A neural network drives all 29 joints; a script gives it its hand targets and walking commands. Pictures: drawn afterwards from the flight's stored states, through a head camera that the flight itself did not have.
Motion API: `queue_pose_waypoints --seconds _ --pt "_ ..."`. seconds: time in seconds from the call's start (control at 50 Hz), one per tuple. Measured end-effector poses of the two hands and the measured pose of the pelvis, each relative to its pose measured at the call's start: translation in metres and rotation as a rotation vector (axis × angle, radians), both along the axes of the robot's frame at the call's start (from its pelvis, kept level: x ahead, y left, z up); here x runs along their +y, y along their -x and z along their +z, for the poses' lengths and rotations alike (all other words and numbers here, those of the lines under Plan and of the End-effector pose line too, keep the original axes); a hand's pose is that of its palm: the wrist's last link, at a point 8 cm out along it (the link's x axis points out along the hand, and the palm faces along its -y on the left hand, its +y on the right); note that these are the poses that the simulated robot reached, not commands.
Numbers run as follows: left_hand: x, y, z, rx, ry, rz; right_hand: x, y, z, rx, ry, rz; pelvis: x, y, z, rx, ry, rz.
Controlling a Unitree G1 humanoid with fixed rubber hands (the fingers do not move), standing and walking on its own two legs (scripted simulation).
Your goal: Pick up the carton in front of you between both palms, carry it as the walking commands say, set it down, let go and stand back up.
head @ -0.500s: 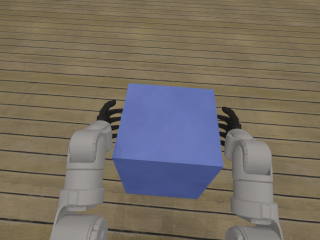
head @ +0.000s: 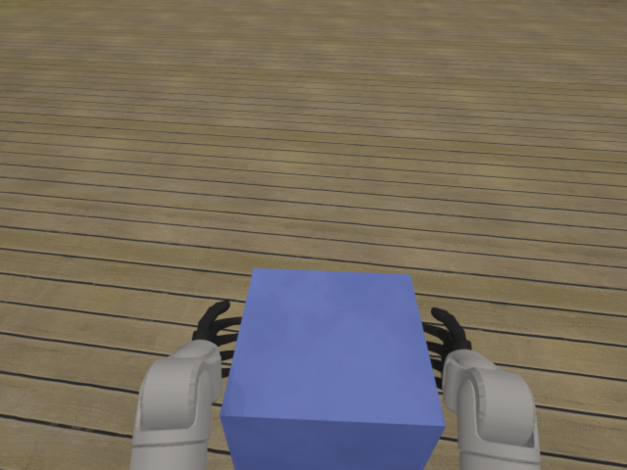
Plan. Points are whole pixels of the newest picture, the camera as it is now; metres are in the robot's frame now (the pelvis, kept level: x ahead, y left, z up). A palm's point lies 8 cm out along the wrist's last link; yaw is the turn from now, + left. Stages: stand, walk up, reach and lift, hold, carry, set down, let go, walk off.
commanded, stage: carry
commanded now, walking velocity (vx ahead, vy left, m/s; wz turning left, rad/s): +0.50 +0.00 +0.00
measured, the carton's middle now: (327, 390) +0.26 +0.00 -0.01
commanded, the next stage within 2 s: none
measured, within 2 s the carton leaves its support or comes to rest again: neither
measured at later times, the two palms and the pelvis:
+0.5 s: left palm (231, 203) +0.55 +0.18 +0.08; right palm (402, 212) +0.53 -0.12 +0.08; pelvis +0.28 +0.05 +0.01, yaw -3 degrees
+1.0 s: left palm (275, 136) +0.83 +0.13 +0.07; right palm (403, 141) +0.83 -0.17 +0.06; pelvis +0.57 -0.02 +0.01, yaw +0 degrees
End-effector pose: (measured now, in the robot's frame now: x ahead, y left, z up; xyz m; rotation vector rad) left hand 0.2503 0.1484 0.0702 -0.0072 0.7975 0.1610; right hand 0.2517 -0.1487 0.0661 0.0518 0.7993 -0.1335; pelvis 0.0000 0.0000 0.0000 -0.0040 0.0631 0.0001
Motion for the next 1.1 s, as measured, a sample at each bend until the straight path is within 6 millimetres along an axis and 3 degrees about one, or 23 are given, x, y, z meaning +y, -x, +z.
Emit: queue_pose_waypoints --seconds 0.14,0.24,0.34,0.5,0.58,0.68,0.74,0.82,0.94,1.1 --pt "0.002 -0.066 0.012 -0.029 0.005 0.010 0.002 -0.069 0.014 -0.029 0.010 0.012 0.000 -0.070 0.010 0.002 -0.012 -0.004" --pt "0.012 -0.135 0.024 -0.108 0.017 -0.005 0.012 -0.133 0.028 -0.108 0.019 -0.006 0.013 -0.134 0.003 -0.001 -0.005 -0.007" --pt "0.030 -0.213 0.014 -0.145 0.044 -0.020 0.029 -0.205 0.024 -0.145 0.047 -0.022 0.033 -0.204 -0.016 -0.013 -0.021 -0.038" --pt "0.028 -0.300 0.008 -0.019 0.054 -0.068 0.028 -0.274 0.019 -0.019 0.047 -0.082 0.045 -0.281 0.007 0.006 0.012 -0.059" --pt "0.022 -0.345 0.020 -0.055 0.050 -0.074 0.023 -0.319 0.030 -0.054 0.042 -0.088 0.041 -0.325 0.012 0.009 0.015 -0.054" --pt "0.012 -0.408 0.031 -0.112 0.040 -0.052 0.011 -0.389 0.039 -0.112 0.032 -0.067 0.025 -0.390 0.009 0.007 0.005 -0.051" --pt "0.000 -0.449 0.027 -0.118 0.024 -0.039 -0.001 -0.434 0.030 -0.117 0.019 -0.052 0.010 -0.436 0.000 0.000 -0.004 -0.042" --pt "-0.017 -0.503 0.008 -0.083 -0.010 -0.030 -0.018 -0.494 0.004 -0.082 -0.007 -0.037 -0.009 -0.491 -0.015 -0.006 0.010 -0.014" --pt "-0.020 -0.549 -0.006 0.034 -0.016 0.010 -0.021 -0.551 -0.010 0.034 -0.012 0.002 -0.022 -0.543 0.004 0.005 -0.021 0.003" --pt "-0.014 -0.628 0.013 -0.072 0.001 -0.003 -0.015 -0.625 0.012 -0.072 0.005 -0.016 -0.013 -0.616 0.006 -0.004 -0.009 -0.014"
